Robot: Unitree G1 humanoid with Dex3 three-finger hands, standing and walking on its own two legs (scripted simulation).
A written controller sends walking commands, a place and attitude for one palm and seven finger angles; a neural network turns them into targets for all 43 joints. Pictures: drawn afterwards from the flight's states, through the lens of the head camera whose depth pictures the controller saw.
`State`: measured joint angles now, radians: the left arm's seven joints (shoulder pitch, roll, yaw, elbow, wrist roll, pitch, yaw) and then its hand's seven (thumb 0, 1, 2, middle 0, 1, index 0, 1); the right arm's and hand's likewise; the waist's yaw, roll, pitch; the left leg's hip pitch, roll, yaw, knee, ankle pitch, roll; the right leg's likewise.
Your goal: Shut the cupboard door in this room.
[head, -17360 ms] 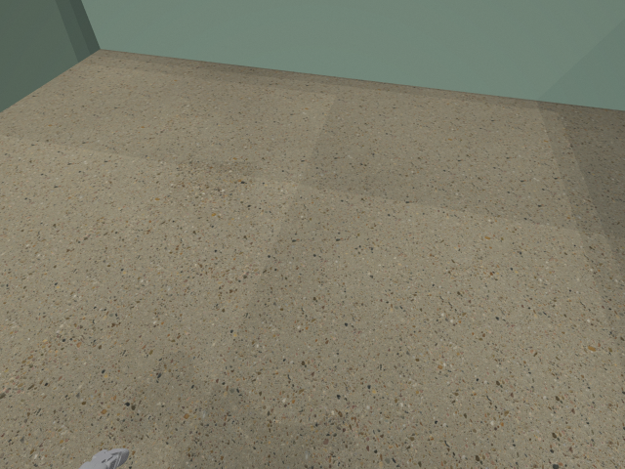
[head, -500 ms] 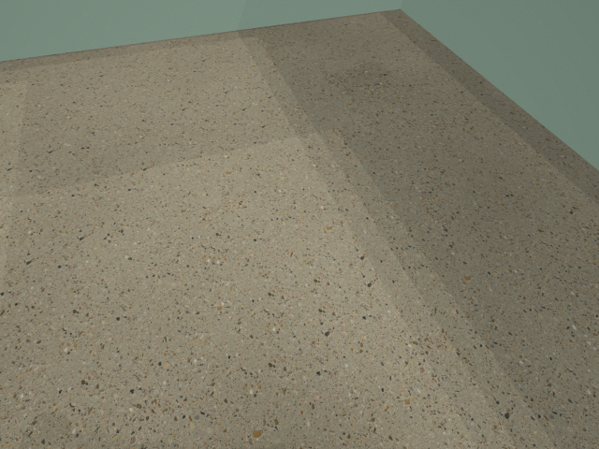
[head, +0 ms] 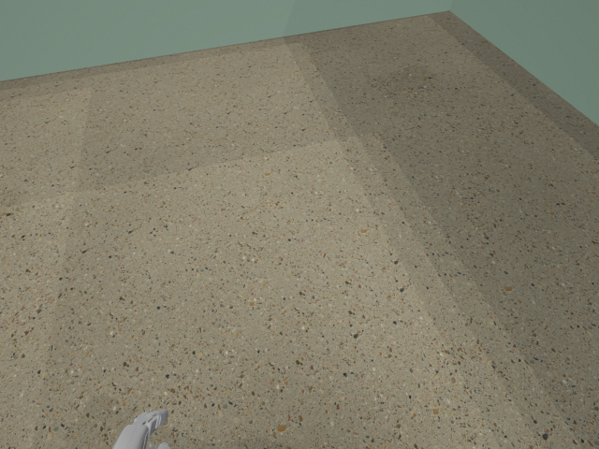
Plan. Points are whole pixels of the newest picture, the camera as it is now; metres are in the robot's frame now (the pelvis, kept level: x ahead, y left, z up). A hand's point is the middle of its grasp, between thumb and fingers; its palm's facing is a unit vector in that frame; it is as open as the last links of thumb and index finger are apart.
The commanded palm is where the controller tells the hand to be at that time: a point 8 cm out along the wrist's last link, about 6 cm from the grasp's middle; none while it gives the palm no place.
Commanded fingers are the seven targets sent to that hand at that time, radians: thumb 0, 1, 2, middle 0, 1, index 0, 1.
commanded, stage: turn or walk to find it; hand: left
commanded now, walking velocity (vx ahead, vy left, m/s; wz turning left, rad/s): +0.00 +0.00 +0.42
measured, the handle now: out of the picture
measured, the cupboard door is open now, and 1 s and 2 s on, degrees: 85 85 85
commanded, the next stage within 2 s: stand and wait in 1.42 s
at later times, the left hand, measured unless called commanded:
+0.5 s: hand out of the picture -0.06 +0.22 -0.18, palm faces +0.30 -0.92 -0.24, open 7.4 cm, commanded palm none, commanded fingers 0.00 0.90 0.90 -0.20 -0.30 -0.20 -0.30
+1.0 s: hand out of the picture -0.01 +0.23 -0.14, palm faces +0.41 -0.87 -0.28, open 7.4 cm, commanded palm none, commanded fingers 0.00 0.90 0.90 -0.20 -0.30 -0.20 -0.30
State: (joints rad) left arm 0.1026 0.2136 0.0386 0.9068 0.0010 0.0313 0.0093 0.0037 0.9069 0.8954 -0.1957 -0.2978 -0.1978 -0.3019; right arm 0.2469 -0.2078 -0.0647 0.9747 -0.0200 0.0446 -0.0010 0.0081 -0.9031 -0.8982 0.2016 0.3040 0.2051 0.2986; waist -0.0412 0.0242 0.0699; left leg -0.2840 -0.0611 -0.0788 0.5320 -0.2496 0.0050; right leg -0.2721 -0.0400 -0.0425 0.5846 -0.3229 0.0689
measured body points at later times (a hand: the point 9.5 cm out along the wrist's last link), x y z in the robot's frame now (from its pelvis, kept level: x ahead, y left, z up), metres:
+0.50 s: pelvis -0.03 +0.01 +0.00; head +0.01 +0.03 +0.44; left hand -0.08 +0.27 -0.16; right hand +0.12 -0.22 -0.14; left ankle -0.08 +0.12 -0.73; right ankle +0.00 -0.11 -0.73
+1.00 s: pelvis -0.04 +0.00 +0.00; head +0.01 -0.01 +0.45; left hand -0.03 +0.28 -0.12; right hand +0.10 -0.21 -0.16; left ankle -0.08 +0.12 -0.73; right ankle +0.01 -0.11 -0.73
